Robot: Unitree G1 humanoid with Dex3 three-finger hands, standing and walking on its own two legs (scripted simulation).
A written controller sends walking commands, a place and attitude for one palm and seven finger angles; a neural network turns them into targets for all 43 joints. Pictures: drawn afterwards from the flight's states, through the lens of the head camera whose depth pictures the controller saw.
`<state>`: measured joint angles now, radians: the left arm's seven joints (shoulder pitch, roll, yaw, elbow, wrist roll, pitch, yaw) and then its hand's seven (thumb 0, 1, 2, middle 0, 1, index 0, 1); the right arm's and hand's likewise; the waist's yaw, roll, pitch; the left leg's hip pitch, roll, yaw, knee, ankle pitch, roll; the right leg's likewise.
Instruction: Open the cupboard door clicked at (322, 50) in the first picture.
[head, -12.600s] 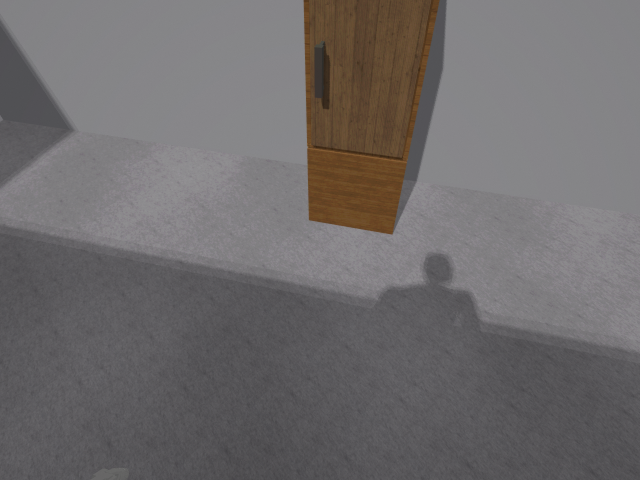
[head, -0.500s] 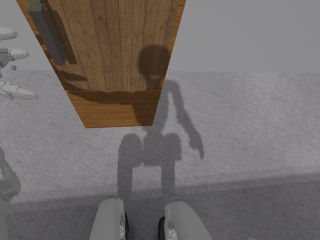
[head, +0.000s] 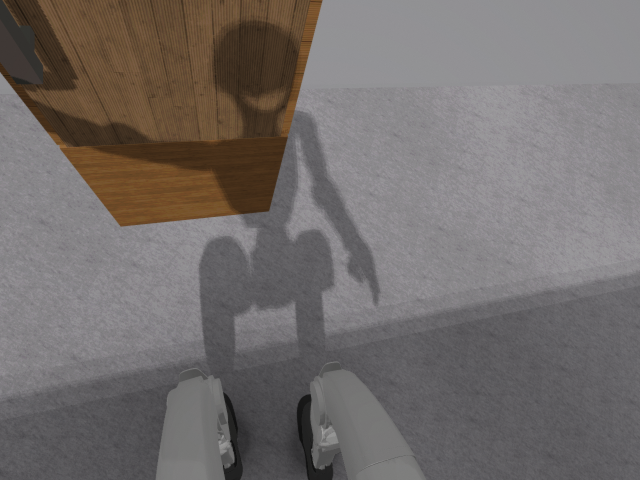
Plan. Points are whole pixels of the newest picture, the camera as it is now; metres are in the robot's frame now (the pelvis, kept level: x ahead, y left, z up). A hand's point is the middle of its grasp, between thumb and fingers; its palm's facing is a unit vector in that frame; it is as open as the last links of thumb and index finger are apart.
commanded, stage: move the hooked fingers beside the handle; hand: left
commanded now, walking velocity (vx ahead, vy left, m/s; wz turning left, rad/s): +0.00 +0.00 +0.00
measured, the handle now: out of the picture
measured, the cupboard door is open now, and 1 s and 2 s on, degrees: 0 0 0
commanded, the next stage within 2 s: slide the fingers in behind the handle in 0.64 s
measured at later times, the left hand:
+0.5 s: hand out of the picture +0.54 +0.32 +0.09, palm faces +0.10 -0.99 -0.03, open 14.0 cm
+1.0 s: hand out of the picture +0.54 +0.30 +0.08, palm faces +0.09 -1.00 -0.02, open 14.0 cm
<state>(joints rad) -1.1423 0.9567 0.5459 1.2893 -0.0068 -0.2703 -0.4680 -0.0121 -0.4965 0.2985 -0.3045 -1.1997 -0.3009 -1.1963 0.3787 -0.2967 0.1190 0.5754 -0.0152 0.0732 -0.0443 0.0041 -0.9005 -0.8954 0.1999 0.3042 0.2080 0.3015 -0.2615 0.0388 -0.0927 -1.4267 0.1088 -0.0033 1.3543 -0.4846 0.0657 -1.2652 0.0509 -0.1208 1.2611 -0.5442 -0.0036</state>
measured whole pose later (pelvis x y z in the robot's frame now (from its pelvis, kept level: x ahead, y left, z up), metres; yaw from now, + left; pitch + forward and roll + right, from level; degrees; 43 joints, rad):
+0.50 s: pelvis +0.01 +0.00 +0.02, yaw +1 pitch +30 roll -8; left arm -1.04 0.86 0.53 1.23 -0.04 -0.30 -0.44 -0.01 -0.50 0.30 -0.30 -1.20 -0.30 -1.20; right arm 0.37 -0.29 0.09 0.58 -0.02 0.09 -0.02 0.00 -0.90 -0.90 0.20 0.30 0.21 0.30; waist -0.23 0.03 -0.11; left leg -1.34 0.10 0.00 1.29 -0.48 0.06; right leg -1.17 0.05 -0.12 1.19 -0.54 0.00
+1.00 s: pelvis +0.00 +0.00 +0.01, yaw +1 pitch +30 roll -8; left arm -1.08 0.85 0.52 1.23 -0.04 -0.29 -0.44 -0.01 -0.50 0.30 -0.30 -1.20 -0.30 -1.20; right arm 0.36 -0.28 0.10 0.59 -0.02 0.08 -0.02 0.00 -0.90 -0.90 0.20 0.30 0.21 0.30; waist -0.24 0.03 -0.10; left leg -1.39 0.10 -0.01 1.34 -0.48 0.06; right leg -1.23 0.05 -0.13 1.24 -0.54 -0.01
